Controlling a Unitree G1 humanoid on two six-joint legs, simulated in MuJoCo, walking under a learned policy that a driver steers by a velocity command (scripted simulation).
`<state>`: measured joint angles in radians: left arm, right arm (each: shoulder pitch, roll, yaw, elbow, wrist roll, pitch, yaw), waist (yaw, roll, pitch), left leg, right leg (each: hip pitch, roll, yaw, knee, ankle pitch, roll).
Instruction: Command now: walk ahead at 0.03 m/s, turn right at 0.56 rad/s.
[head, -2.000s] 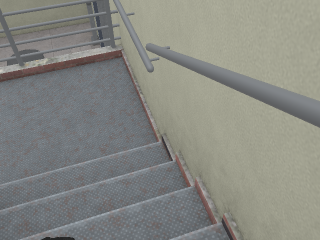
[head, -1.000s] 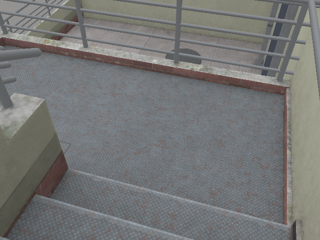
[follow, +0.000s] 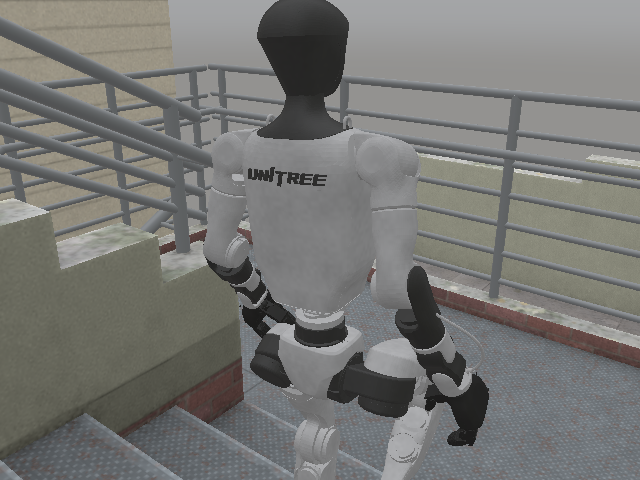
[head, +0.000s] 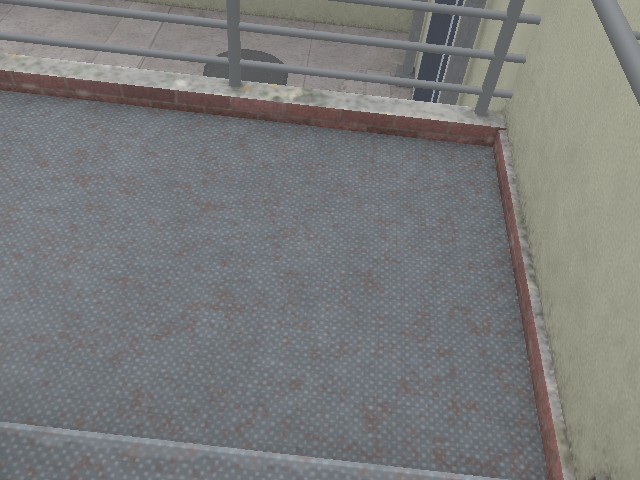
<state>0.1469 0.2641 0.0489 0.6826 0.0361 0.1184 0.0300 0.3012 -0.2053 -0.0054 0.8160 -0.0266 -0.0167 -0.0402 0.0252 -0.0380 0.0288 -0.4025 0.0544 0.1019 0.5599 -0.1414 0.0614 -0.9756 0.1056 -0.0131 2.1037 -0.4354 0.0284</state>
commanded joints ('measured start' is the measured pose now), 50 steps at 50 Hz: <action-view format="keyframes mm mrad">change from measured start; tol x32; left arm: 1 -13 -21 -17 -137 15 18 0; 50 391 99 20 220 14 -148 47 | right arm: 1 -25 -124 -13 -99 4 -7 -11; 43 -325 -89 -58 -181 -4 28 100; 50 144 -138 -84 33 -6 -3 40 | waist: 1 34 194 -80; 16 36 278 -182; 19 242 -436 170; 24 -136 -112 49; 50 -68 150 13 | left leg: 1 -6 237 -217 -191 -42 148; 16 -62 273 92 -289 74 29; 18 -724 46 5 371 -860 -76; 20 -882 -122 -551 439 -599 -108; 27 -312 -172 -250 863 134 -126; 39 -480 -76 -300 246 385 -99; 50 414 5 -183 -411 331 5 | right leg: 1 -88 8 35 133 125 45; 11 71 -103 18 114 -244 7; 17 723 -40 156 -1029 -678 -231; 19 815 -365 1116 -1581 335 -356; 25 265 -209 480 -1440 162 -160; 28 414 -202 481 -1544 -257 -214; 36 953 -234 422 -1547 28 -283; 44 591 -160 348 -1450 -36 -242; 50 563 -59 225 -637 266 -217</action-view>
